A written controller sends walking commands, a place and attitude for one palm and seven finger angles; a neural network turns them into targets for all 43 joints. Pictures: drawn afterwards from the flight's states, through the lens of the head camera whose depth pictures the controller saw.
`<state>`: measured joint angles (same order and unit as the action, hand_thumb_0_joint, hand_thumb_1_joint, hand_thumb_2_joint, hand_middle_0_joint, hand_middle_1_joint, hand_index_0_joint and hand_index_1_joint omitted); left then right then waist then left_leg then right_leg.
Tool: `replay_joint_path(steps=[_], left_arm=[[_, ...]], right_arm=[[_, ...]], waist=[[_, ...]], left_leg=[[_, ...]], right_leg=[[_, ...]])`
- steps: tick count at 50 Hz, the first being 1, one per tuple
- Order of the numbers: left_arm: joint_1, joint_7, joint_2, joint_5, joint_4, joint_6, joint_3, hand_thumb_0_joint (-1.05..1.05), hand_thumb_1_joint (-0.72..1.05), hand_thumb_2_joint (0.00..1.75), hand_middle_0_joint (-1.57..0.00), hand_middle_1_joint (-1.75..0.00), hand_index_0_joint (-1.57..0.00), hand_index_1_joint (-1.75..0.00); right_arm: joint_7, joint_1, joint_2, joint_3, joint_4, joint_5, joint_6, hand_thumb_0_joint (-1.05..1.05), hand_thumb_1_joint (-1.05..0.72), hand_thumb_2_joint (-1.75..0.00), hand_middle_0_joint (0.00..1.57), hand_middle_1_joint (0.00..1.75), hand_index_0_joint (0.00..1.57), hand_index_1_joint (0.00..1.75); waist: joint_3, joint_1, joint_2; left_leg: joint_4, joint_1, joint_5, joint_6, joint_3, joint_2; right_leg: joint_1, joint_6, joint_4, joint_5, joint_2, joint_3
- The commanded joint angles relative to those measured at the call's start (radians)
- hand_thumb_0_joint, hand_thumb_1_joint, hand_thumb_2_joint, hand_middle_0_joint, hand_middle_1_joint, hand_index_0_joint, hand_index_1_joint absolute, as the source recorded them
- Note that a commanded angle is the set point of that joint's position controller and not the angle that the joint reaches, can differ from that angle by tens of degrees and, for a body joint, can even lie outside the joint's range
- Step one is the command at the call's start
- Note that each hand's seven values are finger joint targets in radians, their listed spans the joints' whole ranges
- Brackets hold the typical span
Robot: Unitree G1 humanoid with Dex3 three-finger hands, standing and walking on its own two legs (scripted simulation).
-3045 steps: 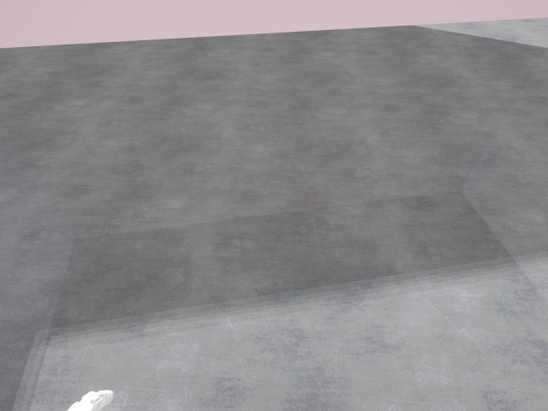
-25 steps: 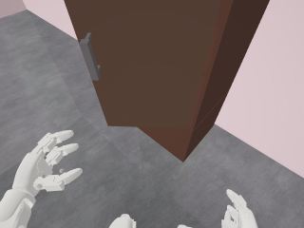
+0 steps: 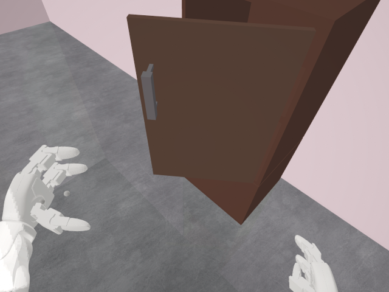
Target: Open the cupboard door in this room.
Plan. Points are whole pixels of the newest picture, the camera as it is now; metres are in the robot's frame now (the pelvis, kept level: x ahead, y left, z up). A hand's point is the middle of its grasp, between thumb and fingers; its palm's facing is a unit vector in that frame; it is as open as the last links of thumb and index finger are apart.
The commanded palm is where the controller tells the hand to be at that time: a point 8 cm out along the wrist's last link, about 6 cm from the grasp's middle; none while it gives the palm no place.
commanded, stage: raise the hand with hooked fingers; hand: left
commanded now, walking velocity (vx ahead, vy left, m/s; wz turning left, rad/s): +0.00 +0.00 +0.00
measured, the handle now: (151, 92) +0.56 +0.16 +0.10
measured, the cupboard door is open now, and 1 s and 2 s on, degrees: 39 39 39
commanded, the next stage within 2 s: move the hooked fingers beside the handle in 0.84 s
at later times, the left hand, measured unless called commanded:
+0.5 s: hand (56, 171) +0.29 +0.27 +0.12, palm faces +0.01 -1.00 -0.04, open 14.0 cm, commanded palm +0.25 +0.32 +0.13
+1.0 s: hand (83, 172) +0.29 +0.23 +0.12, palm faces +0.04 -1.00 -0.04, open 14.0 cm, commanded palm +0.27 +0.28 +0.13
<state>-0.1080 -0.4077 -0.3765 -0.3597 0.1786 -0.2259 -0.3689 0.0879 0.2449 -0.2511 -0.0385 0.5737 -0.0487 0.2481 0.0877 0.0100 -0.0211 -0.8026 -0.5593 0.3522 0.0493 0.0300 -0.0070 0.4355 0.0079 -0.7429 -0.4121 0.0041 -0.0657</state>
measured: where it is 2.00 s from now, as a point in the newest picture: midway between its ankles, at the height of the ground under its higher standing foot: outside the picture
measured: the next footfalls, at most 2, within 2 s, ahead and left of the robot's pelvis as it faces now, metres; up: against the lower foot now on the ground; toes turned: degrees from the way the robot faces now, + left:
none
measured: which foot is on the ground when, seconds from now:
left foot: down 0.00-1.00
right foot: down 0.00-1.00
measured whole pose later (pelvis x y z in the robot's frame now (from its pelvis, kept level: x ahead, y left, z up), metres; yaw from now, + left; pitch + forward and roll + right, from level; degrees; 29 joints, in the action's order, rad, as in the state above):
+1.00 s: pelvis +0.00 -0.04 +0.01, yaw +0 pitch +3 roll +0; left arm 0.08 -0.49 -0.42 -0.35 0.41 -0.13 -0.43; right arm 0.11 0.27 -0.28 -0.04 0.61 -0.06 0.22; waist 0.06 0.01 -0.05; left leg -0.66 -0.43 0.28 0.00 0.02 -0.03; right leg 0.34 -0.04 -0.65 -0.37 -0.03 -0.07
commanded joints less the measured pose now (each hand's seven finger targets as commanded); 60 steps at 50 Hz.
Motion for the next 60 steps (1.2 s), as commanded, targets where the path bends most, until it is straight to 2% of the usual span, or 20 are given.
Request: replay_joint_path(steps=[1,7,10,13,17,19,22,30,34,35,37,39,40,43,47,49,52,53,59,60], left_arm=[[0.214,-0.039,-0.195,-0.007,-0.112,0.056,-0.050,0.00,-0.50,0.30,-0.30,-1.20,-0.30,-1.20],[0.387,-0.017,-0.294,0.003,-0.226,0.016,-0.123,0.00,-0.50,0.30,-0.30,-1.20,-0.30,-1.20],[0.414,-0.014,-0.324,0.008,-0.176,0.007,-0.149,0.00,-0.50,0.30,-0.30,-1.20,-0.30,-1.20],[0.436,-0.041,-0.308,0.009,-0.084,0.046,-0.128,0.00,-0.50,0.30,-0.30,-1.20,-0.30,-1.20],[0.470,-0.088,-0.334,0.003,0.013,0.111,-0.130,0.00,-0.50,0.30,-0.30,-1.20,-0.30,-1.20],[0.436,-0.106,-0.303,-0.002,0.045,0.128,-0.108,0.00,-0.50,0.30,-0.30,-1.20,-0.30,-1.20],[0.418,-0.117,-0.312,-0.014,0.028,0.109,-0.123,0.00,-0.50,0.30,-0.30,-1.20,-0.30,-1.20],[0.447,-0.051,-0.391,-0.001,-0.088,0.019,-0.202,0.00,-0.50,0.30,-0.30,-1.20,-0.30,-1.20],[0.437,-0.061,-0.338,-0.006,-0.034,0.024,-0.166,0.00,-0.50,0.30,-0.30,-1.20,-0.30,-1.20],[0.435,-0.069,-0.337,-0.010,-0.009,0.034,-0.159,0.00,-0.50,0.30,-0.30,-1.20,-0.30,-1.20],[0.445,-0.085,-0.323,-0.010,-0.004,0.041,-0.138,0.00,-0.50,0.30,-0.30,-1.20,-0.30,-1.20],[0.439,-0.093,-0.317,-0.012,0.026,0.054,-0.132,0.00,-0.50,0.30,-0.30,-1.20,-0.30,-1.20],[0.429,-0.097,-0.325,-0.016,0.033,0.055,-0.136,0.00,-0.50,0.30,-0.30,-1.20,-0.30,-1.20],[0.422,-0.094,-0.343,-0.024,0.030,0.047,-0.168,0.00,-0.50,0.30,-0.30,-1.20,-0.30,-1.20],[0.431,-0.080,-0.345,-0.025,0.001,0.018,-0.179,0.00,-0.50,0.30,-0.30,-1.20,-0.30,-1.20],[0.469,-0.071,-0.351,-0.017,0.021,0.011,-0.178,0.00,-0.50,0.30,-0.30,-1.20,-0.30,-1.20],[0.514,-0.070,-0.367,-0.006,0.084,0.016,-0.179,0.00,-0.50,0.30,-0.30,-1.20,-0.30,-1.20],[0.541,-0.073,-0.373,0.001,0.101,0.015,-0.174,0.00,-0.50,0.30,-0.30,-1.20,-0.30,-1.20],[0.677,-0.090,-0.359,0.016,0.173,0.004,-0.118,0.00,-0.50,0.30,-0.30,-1.20,-0.30,-1.20],[0.696,-0.088,-0.367,0.013,0.176,0.002,-0.119,0.00,-0.50,0.30,-0.30,-1.20,-0.30,-1.20]], right_arm=[[0.017,-0.034,-0.167,0.055,-0.145,-0.018,0.025,0.00,-0.90,-0.90,0.20,0.30,0.20,0.30],[0.022,-0.039,-0.158,0.039,-0.147,-0.003,0.028,0.00,-0.90,-0.90,0.20,0.30,0.20,0.30],[0.026,-0.036,-0.161,0.033,-0.128,0.000,0.027,0.00,-0.90,-0.90,0.20,0.30,0.20,0.30],[0.034,-0.046,-0.162,0.030,-0.121,-0.010,0.022,0.00,-0.90,-0.90,0.20,0.30,0.20,0.30],[0.041,-0.044,-0.171,0.030,-0.121,-0.019,0.018,0.00,-0.90,-0.90,0.20,0.30,0.20,0.30],[0.039,-0.041,-0.172,0.033,-0.127,-0.019,0.019,0.00,-0.90,-0.90,0.20,0.30,0.20,0.30],[0.027,-0.034,-0.175,0.039,-0.133,-0.016,0.022,0.00,-0.90,-0.90,0.20,0.30,0.20,0.30],[0.019,-0.024,-0.169,0.046,-0.120,-0.003,0.030,0.00,-0.90,-0.90,0.20,0.30,0.20,0.30],[0.028,-0.028,-0.163,0.047,-0.108,-0.012,0.030,0.00,-0.90,-0.90,0.20,0.30,0.20,0.30],[0.030,-0.022,-0.166,0.047,-0.106,-0.012,0.027,0.00,-0.90,-0.90,0.20,0.30,0.20,0.30],[0.033,-0.029,-0.165,0.048,-0.104,-0.017,0.028,0.00,-0.90,-0.90,0.20,0.30,0.20,0.30],[0.037,-0.031,-0.166,0.047,-0.105,-0.019,0.027,0.00,-0.90,-0.90,0.20,0.30,0.20,0.30],[0.036,-0.025,-0.168,0.049,-0.103,-0.019,0.027,0.00,-0.90,-0.90,0.20,0.30,0.20,0.30],[0.034,-0.031,-0.166,0.051,-0.109,-0.018,0.027,0.00,-0.90,-0.90,0.20,0.30,0.20,0.30],[0.026,-0.035,-0.156,0.050,-0.107,-0.018,0.028,0.00,-0.90,-0.90,0.20,0.30,0.20,0.30],[0.029,-0.036,-0.156,0.050,-0.097,-0.020,0.027,0.00,-0.90,-0.90,0.20,0.30,0.20,0.30],[0.032,-0.025,-0.163,0.050,-0.083,-0.020,0.017,0.00,-0.90,-0.90,0.20,0.30,0.20,0.30],[0.036,-0.025,-0.164,0.050,-0.079,-0.022,0.014,0.00,-0.90,-0.90,0.20,0.30,0.20,0.30],[0.044,-0.010,-0.167,0.049,-0.068,-0.023,0.006,0.00,-0.90,-0.90,0.20,0.30,0.20,0.30],[0.043,-0.005,-0.170,0.049,-0.070,-0.022,0.003,0.00,-0.90,-0.90,0.20,0.30,0.20,0.30]], waist=[[0.106,-0.005,-0.070],[0.199,-0.002,-0.120],[0.170,0.001,-0.121],[0.128,-0.006,-0.139],[0.114,-0.002,-0.099],[0.114,-0.003,-0.059],[0.140,0.003,-0.030],[0.177,0.011,-0.097],[0.129,-0.007,-0.091],[0.115,-0.009,-0.044],[0.113,-0.014,-0.079],[0.106,-0.013,-0.055],[0.113,-0.012,-0.012],[0.154,-0.003,0.010],[0.179,0.004,-0.023],[0.155,-0.006,-0.039],[0.124,-0.020,0.014],[0.120,-0.024,-0.016],[0.158,-0.038,-0.039],[0.172,-0.038,0.004]], left_leg=[[0.196,0.237,-0.166,-0.036,-0.105,-0.017],[0.228,0.372,-0.204,-0.053,-0.146,-0.026],[0.252,0.378,-0.174,-0.058,-0.157,-0.028],[0.277,0.362,-0.124,-0.053,-0.154,-0.025],[0.288,0.341,-0.111,-0.043,-0.141,-0.015],[0.278,0.335,-0.125,-0.035,-0.133,-0.011],[0.260,0.339,-0.177,-0.029,-0.116,-0.005],[0.241,0.355,-0.217,-0.021,-0.081,0.003],[0.234,0.327,-0.191,-0.013,-0.061,0.009],[0.227,0.311,-0.185,-0.010,-0.055,0.007],[0.224,0.314,-0.186,-0.009,-0.049,0.011],[0.219,0.298,-0.185,-0.009,-0.049,0.013],[0.211,0.295,-0.195,-0.006,-0.046,0.011],[0.194,0.283,-0.223,-0.005,-0.038,0.016],[0.183,0.287,-0.259,-0.007,-0.029,0.018],[0.184,0.283,-0.239,-0.007,-0.026,0.018],[0.179,0.244,-0.216,-0.006,-0.026,0.016],[0.179,0.243,-0.209,-0.007,-0.024,0.016],[0.176,0.266,-0.199,-0.004,-0.031,0.017],[0.170,0.257,-0.204,-0.002,-0.033,0.015]], right_leg=[[0.050,-0.033,0.117,0.180,-0.039,-0.020],[0.026,-0.041,0.132,0.174,-0.046,-0.020],[0.011,-0.046,0.152,0.164,-0.046,-0.017],[0.014,-0.042,0.176,0.150,-0.038,-0.015],[-0.017,-0.043,0.205,0.157,-0.035,-0.014],[-0.011,-0.040,0.209,0.167,-0.035,-0.014],[-0.028,-0.041,0.211,0.200,-0.039,-0.010],[-0.071,-0.041,0.210,0.234,-0.036,0.013],[-0.058,-0.030,0.227,0.237,-0.029,0.026],[-0.061,-0.027,0.231,0.240,-0.027,0.034],[-0.053,-0.024,0.233,0.250,-0.023,0.040],[-0.051,-0.020,0.234,0.251,-0.020,0.043],[-0.063,-0.017,0.235,0.266,-0.018,0.053],[-0.089,-0.004,0.226,0.320,-0.009,0.071],[-0.120,0.007,0.210,0.398,0.001,0.087],[-0.097,0.006,0.217,0.364,0.000,0.088],[-0.089,0.018,0.221,0.357,0.007,0.107],[-0.080,0.015,0.222,0.342,0.009,0.109],[-0.059,0.001,0.217,0.301,0.003,0.097],[-0.073,0.004,0.212,0.310,0.004,0.104]])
